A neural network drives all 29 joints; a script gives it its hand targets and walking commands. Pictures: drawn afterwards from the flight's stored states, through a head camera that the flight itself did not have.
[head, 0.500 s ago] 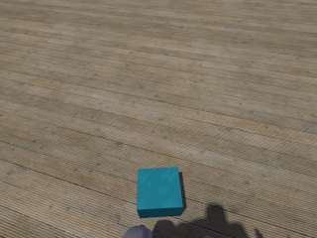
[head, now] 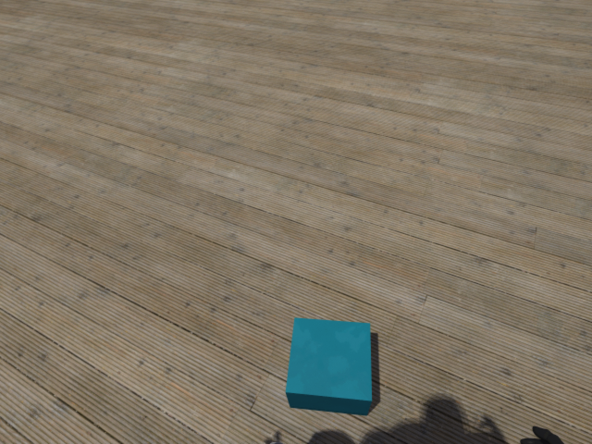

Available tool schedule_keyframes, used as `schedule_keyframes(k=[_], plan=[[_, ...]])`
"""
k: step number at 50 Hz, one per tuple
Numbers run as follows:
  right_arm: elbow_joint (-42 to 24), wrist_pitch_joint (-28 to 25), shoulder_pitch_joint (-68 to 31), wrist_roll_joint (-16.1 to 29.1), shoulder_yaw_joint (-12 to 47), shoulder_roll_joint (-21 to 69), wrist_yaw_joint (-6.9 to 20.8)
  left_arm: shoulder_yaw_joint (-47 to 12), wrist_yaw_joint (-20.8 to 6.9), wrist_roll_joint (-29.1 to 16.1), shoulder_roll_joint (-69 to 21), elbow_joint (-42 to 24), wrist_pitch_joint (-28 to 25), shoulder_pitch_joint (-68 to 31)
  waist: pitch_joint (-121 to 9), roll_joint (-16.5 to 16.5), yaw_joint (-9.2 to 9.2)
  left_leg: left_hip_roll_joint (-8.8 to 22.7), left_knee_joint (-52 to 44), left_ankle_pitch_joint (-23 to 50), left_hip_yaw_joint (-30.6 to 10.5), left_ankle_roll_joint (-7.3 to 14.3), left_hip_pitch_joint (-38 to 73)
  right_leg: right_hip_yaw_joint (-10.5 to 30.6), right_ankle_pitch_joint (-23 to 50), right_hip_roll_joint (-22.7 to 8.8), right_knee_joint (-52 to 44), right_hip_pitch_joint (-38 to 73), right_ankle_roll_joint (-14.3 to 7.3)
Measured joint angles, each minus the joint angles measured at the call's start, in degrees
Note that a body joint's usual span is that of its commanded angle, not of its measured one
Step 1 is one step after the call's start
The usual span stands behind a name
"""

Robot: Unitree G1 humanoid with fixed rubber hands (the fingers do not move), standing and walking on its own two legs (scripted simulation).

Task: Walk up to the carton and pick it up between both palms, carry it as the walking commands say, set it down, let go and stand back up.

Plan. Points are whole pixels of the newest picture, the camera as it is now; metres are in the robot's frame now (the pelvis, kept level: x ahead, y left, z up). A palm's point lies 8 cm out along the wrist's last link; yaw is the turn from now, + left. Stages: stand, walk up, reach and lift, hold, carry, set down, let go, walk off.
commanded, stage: walk up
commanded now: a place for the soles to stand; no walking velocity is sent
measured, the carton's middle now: (329, 365) +0.46 -0.01 -0.65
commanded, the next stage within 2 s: none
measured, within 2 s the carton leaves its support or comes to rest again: neither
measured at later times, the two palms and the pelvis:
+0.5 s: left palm out of the picture +0.08 +0.33 -0.09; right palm out of the picture +0.09 -0.30 -0.08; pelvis +0.01 +0.01 +0.02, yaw +2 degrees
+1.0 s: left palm out of the picture +0.06 +0.23 -0.11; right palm out of the picture +0.12 -0.38 -0.10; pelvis +0.03 -0.07 +0.01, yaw +7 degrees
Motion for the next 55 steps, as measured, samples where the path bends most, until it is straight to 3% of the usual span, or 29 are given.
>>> schedule_keyframes(k=[4, 9, 14, 20, 24, 28, 31, 34, 36, 39, 42, 45, 50, 55], plan=[[1.69, 1.17, -0.63, 0.54, 0.53, 0.89, -0.31, -0.2, -0.12, 0.69, -0.6, 1.11, -0.44, -1.36, -0.81, -0.1, -0.45, 0.32, -1.15, 0.77, -1.02, -0.52, 0.18, -1.12, 1.34, 0.53, -2.81, 1.26, -0.3], [3.45, 1.18, -0.79, 0.15, 0.61, 1.42, 0.18, -0.24, 0.0, 0.83, -0.62, 2.27, 0.11, -2.83, -0.11, -1.64, -0.85, -0.91, -3.98, 2.23, -0.61, 0.42, 2.02, -0.87, 2.37, -0.64, -4.82, 2.79, 0.56], [4.82, 1.21, 0.42, -0.34, 1.02, 1.94, -0.01, 0.35, -0.15, 0.13, -0.47, 3.25, 1.28, -3.75, -0.75, -1.69, -1.16, -0.55, -5.57, 2.83, -1.0, 0.94, 2.82, 0.5, 3.77, 1.39, -7.77, 4.09, -0.85], [6.22, 1.35, 1.25, -0.04, 1.4, 2.97, -0.19, 0.74, -0.68, 1.01, -0.64, 4.28, 1.26, -3.02, -1.61, -1.95, -1.32, -0.74, -9.89, 4.74, -1.2, 0.66, 5.12, 0.34, 5.82, 1.39, -12.68, 6.71, 0.25], [4.24, -1.46, 4.02, -0.51, 1.08, 3.28, -1.42, 2.6, -1.71, 1.85, 0.78, 2.11, 4.4, -3.21, -1.47, -3.63, -1.58, -1.54, -10.46, 5.03, -1.44, 0.89, 5.07, 4.4, -3.17, 3.08, -2.17, 2.2, -2.12], [2.65, -2.06, 6.46, -0.6, 0.65, 2.36, -2.64, 4.1, -2.23, 2.1, 2.16, -0.16, 5.05, -3.03, -0.51, -5.16, -2.51, -1.7, -11.21, 5.5, -1.75, -0.06, 5.41, 6.67, -4.16, 3.3, 2.09, -2.01, -2.39], [1.76, -1.84, 8.07, -0.67, 0.55, 1.11, -3.22, 4.82, -2.55, 1.95, 2.51, -1.18, 5.15, -3.05, 0.31, -5.22, -3.35, -1.08, -10.62, 5.23, -2.54, -1.25, 5.25, 7.25, -1.88, 3.22, -0.59, -2.87, -2.6], [1.66, -0.84, 8.75, -0.32, 0.67, -0.38, -3.24, 5.23, -2.54, 2.1, 2.02, -2.07, 4.15, -2.63, 0.92, -3.78, -3.54, 0.73, -6.78, 3.2, -3.93, -2.87, 3.78, 6.1, 8.38, 4.3, -7.63, -1.03, -2.36], [1.99, -0.02, 8.79, 0.15, 0.89, -0.68, -3.5, 5.13, -2.64, 2.32, 1.41, -2.53, 3.7, -2.54, 1.29, -3.12, -3.82, 0.97, -1.73, -1.94, -4.59, -1.95, 1.75, 4.66, 8.58, 4.9, -6.22, -1.32, -2.03], [2.9, 0.05, 9.11, 0.56, 1.0, -1.17, -3.23, 4.17, -2.65, 2.1, -0.06, -3.35, 3.75, -2.94, 1.87, -3.01, -3.27, 0.67, 4.55, -7.42, -2.7, -0.85, 0.05, 3.15, 6.07, 4.23, -4.69, -0.87, -2.66], [3.54, -0.26, 8.77, 0.43, 0.66, -1.19, -2.57, 2.73, -2.48, 1.95, -0.94, -3.79, 4.03, -2.64, 1.9, -3.51, -2.65, 1.17, -0.8, -4.96, 0.36, -0.1, 2.63, 2.45, 4.9, 3.39, -3.16, -0.93, -2.77], [3.58, -0.84, 7.45, -0.3, 0.33, -0.37, -2.22, 1.85, -2.39, 1.45, -1.3, -2.86, 4.73, -2.19, 2.33, -5.17, -2.16, 0.33, -5.18, 2.85, 1.62, -1.32, 4.85, 3.33, 3.23, 2.35, -0.7, -1.29, -2.65], [3.81, -0.43, 5.32, -0.54, 1.19, 0.91, -1.8, 1.93, -2.54, 1.29, -2.79, 0.74, 4.09, -0.46, 0.44, -3.46, -1.87, 2.4, -5.23, 0.89, 0.24, -2.22, 5.6, 2.32, 4.42, 4.89, -4.24, 1.08, -3.59], [3.68, -0.83, 1.95, -0.05, 1.57, 2.29, -1.72, 1.33, -2.26, 1.15, -2.96, 2.18, 2.97, -0.43, 0.67, -3.76, -1.38, 2.01, -9.49, 2.82, 0.03, -3.19, 7.54, 2.1, 4.74, 4.53, -6.95, 2.51, -3.89]])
